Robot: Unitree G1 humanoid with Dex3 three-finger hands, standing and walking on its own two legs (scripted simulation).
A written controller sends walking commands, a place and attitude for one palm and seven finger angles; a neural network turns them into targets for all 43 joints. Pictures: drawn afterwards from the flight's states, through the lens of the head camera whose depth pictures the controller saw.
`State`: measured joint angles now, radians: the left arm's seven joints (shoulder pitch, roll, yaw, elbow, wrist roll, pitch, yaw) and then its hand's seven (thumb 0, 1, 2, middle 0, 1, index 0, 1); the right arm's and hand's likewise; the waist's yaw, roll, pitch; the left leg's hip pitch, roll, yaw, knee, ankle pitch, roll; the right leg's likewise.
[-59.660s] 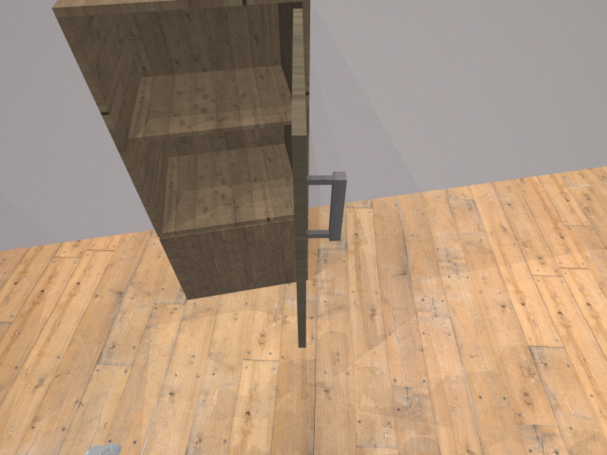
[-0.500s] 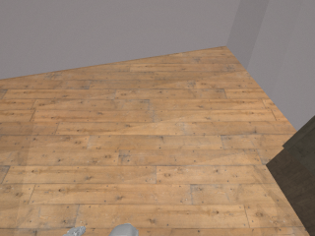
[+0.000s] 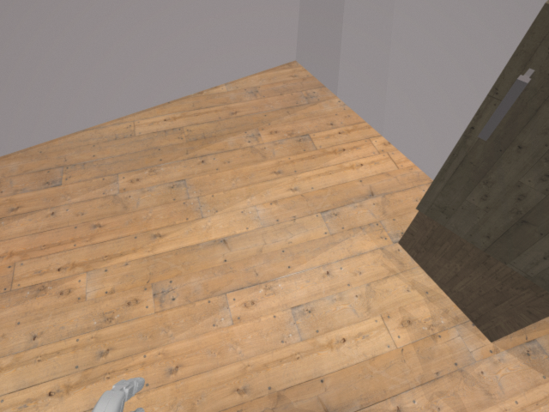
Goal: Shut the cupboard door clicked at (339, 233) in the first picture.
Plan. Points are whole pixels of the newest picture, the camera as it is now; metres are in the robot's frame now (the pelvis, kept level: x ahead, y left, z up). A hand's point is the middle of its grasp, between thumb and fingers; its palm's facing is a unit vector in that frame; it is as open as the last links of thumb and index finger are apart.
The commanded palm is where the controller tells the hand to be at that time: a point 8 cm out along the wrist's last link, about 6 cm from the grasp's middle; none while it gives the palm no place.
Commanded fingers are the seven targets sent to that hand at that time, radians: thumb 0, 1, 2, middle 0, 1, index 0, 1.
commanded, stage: turn to face it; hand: left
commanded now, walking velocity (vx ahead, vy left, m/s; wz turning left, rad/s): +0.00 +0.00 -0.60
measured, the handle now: (505, 105) +0.66 -0.43 +0.06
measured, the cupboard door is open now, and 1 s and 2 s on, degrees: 16 16 16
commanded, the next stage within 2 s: take the last steps up to it in 1.08 s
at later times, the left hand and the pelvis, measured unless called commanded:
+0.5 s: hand (156, 393) +0.16 +0.21 -0.18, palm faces -0.23 -0.95 -0.19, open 7.4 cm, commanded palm none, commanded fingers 0.00 0.90 0.90 -0.20 -0.30 -0.20 -0.30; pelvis +0.04 +0.03 +0.00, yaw -17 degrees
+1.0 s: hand (217, 352) +0.23 +0.11 -0.15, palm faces -0.49 -0.83 -0.25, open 7.3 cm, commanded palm none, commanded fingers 0.00 0.90 0.90 -0.20 -0.30 -0.20 -0.30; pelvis +0.04 +0.00 +0.00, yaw -30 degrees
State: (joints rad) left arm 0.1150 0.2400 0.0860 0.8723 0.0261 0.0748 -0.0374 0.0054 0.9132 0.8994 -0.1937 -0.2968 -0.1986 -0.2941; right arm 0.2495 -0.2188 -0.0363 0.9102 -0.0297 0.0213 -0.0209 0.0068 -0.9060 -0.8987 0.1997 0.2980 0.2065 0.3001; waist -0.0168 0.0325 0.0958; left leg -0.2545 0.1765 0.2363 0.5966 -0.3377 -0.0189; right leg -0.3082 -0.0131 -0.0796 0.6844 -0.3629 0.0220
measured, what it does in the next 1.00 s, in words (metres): steps on the spot, turning right: right foot, then left foot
